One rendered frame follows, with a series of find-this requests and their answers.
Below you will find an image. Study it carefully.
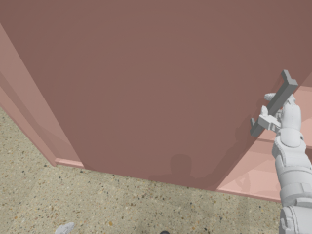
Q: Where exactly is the wardrobe door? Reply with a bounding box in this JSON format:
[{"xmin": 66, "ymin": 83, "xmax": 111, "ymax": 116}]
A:
[
  {"xmin": 0, "ymin": 23, "xmax": 81, "ymax": 162},
  {"xmin": 0, "ymin": 0, "xmax": 312, "ymax": 192}
]

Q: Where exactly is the robot left hand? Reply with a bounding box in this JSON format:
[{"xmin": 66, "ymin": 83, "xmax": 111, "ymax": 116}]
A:
[{"xmin": 55, "ymin": 222, "xmax": 75, "ymax": 234}]

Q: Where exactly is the robot right upper arm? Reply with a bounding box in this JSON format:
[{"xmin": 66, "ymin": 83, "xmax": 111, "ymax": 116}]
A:
[{"xmin": 279, "ymin": 205, "xmax": 312, "ymax": 234}]

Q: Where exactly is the robot right hand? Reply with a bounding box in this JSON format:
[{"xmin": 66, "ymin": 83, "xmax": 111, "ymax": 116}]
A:
[{"xmin": 257, "ymin": 93, "xmax": 301, "ymax": 134}]

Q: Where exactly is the handle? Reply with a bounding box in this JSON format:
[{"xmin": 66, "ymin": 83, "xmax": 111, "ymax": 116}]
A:
[{"xmin": 250, "ymin": 69, "xmax": 298, "ymax": 137}]

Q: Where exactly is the right robot forearm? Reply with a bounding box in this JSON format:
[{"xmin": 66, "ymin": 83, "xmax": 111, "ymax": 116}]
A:
[{"xmin": 271, "ymin": 128, "xmax": 312, "ymax": 209}]

